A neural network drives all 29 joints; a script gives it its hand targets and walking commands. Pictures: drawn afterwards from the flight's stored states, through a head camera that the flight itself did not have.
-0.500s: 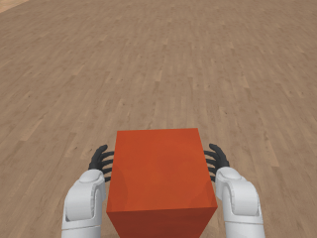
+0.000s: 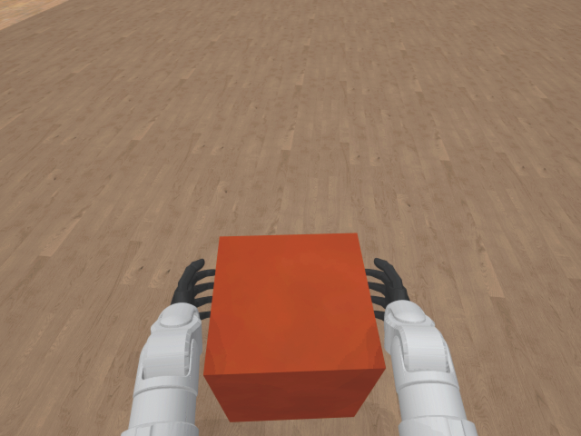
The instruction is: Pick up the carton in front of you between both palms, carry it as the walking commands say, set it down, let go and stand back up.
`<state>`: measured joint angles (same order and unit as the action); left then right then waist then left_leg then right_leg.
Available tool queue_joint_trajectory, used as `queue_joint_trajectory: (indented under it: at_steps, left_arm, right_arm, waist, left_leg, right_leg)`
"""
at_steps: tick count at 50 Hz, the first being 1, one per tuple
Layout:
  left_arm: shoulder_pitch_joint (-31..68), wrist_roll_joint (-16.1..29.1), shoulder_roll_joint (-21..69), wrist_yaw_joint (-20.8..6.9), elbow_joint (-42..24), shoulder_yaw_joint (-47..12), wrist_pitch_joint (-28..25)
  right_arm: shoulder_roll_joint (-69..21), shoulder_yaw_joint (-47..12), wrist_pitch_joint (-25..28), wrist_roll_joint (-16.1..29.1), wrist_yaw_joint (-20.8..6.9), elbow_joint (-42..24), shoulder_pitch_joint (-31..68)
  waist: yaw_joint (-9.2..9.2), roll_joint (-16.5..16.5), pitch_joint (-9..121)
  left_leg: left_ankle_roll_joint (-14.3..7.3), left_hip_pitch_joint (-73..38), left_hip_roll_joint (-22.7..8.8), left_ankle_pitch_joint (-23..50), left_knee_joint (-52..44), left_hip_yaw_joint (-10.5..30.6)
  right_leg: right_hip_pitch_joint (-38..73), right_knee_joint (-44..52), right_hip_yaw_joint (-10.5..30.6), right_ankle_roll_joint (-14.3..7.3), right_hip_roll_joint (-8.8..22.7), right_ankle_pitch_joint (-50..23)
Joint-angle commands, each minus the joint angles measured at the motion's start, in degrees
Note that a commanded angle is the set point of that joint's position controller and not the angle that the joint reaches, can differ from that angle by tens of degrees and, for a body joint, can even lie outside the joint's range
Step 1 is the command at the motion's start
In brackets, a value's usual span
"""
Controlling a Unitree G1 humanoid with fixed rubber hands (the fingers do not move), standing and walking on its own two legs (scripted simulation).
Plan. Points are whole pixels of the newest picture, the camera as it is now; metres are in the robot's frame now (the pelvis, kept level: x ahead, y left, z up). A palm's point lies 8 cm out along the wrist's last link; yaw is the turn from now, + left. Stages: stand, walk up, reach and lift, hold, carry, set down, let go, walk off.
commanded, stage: carry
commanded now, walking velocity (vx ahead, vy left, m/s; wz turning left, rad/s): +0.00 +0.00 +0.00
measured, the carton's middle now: (290, 331) +0.30 +0.00 -0.04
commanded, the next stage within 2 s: hold in 0.78 s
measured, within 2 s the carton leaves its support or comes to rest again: neither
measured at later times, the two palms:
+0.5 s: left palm (175, 326) +0.27 +0.16 +0.04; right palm (393, 323) +0.27 -0.14 +0.04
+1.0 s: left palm (146, 351) +0.24 +0.19 +0.04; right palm (371, 324) +0.27 -0.11 +0.04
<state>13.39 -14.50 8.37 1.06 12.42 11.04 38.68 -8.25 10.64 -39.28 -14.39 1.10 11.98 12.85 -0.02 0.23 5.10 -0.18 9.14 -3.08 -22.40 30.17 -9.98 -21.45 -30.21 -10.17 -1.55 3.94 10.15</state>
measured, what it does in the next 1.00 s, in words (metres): stands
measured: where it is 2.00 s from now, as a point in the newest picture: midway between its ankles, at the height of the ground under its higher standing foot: outside the picture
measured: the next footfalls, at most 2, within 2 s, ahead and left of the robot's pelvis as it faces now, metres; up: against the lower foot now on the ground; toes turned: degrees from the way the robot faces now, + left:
none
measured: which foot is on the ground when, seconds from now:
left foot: down 0.00-1.00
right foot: down 0.00-1.00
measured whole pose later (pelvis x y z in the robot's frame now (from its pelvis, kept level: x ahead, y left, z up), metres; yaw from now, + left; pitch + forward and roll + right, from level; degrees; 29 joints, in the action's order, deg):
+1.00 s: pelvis -0.03 +0.01 +0.01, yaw +7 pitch -6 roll +0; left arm 11.9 -13.6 8.1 0.7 12.1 9.8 38.1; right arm -7.8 8.6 -41.1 -14.2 2.1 8.0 10.1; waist -0.3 1.7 -3.6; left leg -1.6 1.0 1.6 -16.1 23.0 0.0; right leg -9.5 -21.2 1.9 1.6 1.4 6.0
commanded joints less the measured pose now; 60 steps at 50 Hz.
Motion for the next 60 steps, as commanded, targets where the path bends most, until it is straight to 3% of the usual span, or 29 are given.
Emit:
queue_joint_trajectory:
  at_steps: [1, 5, 39, 40, 41, 42, 44, 46, 47, 48, 53, 60]
  left_arm:
    - [22.72, 14.52, 52.40, -12.77, -4.67, -32.80, -0.47]
    - [21.43, 14.35, 50.83, -12.59, -5.31, -32.16, 1.32]
    - [22.56, 15.16, 51.20, -12.82, -6.38, -33.26, 1.48]
    - [19.14, 13.91, 52.08, -13.09, -3.12, -30.69, 0.54]
    - [18.10, 12.68, 49.86, -12.26, -5.15, -29.98, -0.98]
    - [17.31, 11.73, 49.79, -11.87, -4.92, -29.20, -1.44]
    - [17.35, 11.27, 49.57, -11.28, -3.20, -28.05, -1.93]
    - [18.92, 11.66, 49.50, -11.08, -3.38, -28.68, -2.52]
    - [19.24, 12.01, 49.91, -10.80, -2.86, -28.69, -2.80]
    - [20.79, 12.40, 49.98, -11.31, -3.45, -30.03, -2.71]
    - [24.86, 14.19, 50.99, -13.62, -2.09, -31.14, -2.25]
    - [26.69, 13.28, 52.38, -14.95, 1.36, -28.74, -2.39]
  right_arm:
    - [-51.43, -33.26, 1.19, 15.01, -12.61, -6.13, 24.99]
    - [-49.94, -32.69, -0.62, 14.84, -12.46, -6.69, 23.57]
    - [-50.28, -33.27, -0.82, 15.30, -12.64, -7.61, 24.52]
    - [-51.33, -32.84, -0.84, 14.93, -12.58, -9.59, 18.95]
    - [-48.97, -32.20, 0.12, 15.05, -12.17, -11.67, 20.08]
    - [-49.04, -33.61, 0.18, 14.81, -12.35, -12.78, 22.18]
    - [-47.99, -33.45, 0.67, 14.73, -12.55, -11.98, 23.09]
    - [-48.38, -34.15, 1.26, 15.15, -12.66, -11.35, 23.28]
    - [-47.48, -34.06, 1.38, 14.94, -12.59, -11.03, 23.72]
    - [-48.30, -33.60, 1.50, 14.45, -12.66, -10.27, 22.92]
    - [-49.92, -31.08, 1.32, 12.29, -12.06, -6.18, 22.20]
    - [-52.51, -31.33, 0.96, 12.51, -13.29, -3.65, 25.61]
  waist:
    - [-0.01, -0.03, 13.63]
    - [0.01, -0.01, 13.22]
    - [0.11, -0.02, 13.12]
    - [0.99, 8.11, 4.36]
    - [0.19, 5.51, 8.05]
    - [-1.35, 3.18, 6.86]
    - [-2.05, 4.01, 7.59]
    - [-1.33, 2.08, 7.96]
    - [-1.38, 3.26, 8.61]
    - [0.24, 2.18, 6.65]
    - [2.22, 1.56, 5.30]
    - [0.69, 0.67, 4.76]
  left_leg:
    - [-0.98, 2.20, -6.02, 13.04, -5.44, 5.17]
    - [-1.01, 2.93, -5.97, 13.00, -5.37, 5.23]
    - [-1.66, 4.11, -5.83, 14.05, -5.08, 5.78]
    - [-2.52, 11.02, 4.22, 29.11, -11.76, 16.56]
    - [-2.36, 7.53, 3.43, 30.83, -11.16, 18.26]
    - [-1.96, 3.36, 4.73, 32.13, -10.46, 17.58]
    - [-1.84, 1.49, 5.31, 29.39, -12.45, 17.34]
    - [-0.92, -2.68, 5.98, 33.24, -11.61, 17.42]
    - [-0.94, -2.96, 5.89, 28.28, -12.89, 17.18]
    - [-0.68, -2.89, 6.13, 26.84, -12.78, 16.99]
    - [-0.16, 2.18, 6.33, 20.12, -13.35, 16.66]
    - [-1.31, 8.73, 6.87, 11.58, -14.45, 16.10]
  right_leg:
    - [11.31, 2.25, 6.38, -0.61, 5.57, -13.12]
    - [10.65, 2.15, 6.25, -0.49, 5.53, -12.83]
    - [9.95, 2.25, 5.82, 0.22, 5.48, -12.43]
    - [30.20, 2.30, 13.20, -0.86, -10.50, -19.69]
    - [32.37, 4.24, 14.74, -0.64, -9.54, -18.65]
    - [28.42, 5.45, 14.76, 0.28, -9.13, -20.51]
    - [29.85, 5.18, 14.53, 0.92, -9.25, -20.91]
    - [27.33, 6.35, 13.95, 1.51, -10.18, -19.85]
    - [28.18, 6.46, 13.83, 1.39, -10.01, -17.72]
    - [25.88, 7.10, 13.39, 1.46, -10.64, -14.89]
    - [28.78, 8.13, 13.42, 0.94, -10.53, -11.20]
    - [33.52, 8.80, 13.73, 1.48, -9.20, -8.01]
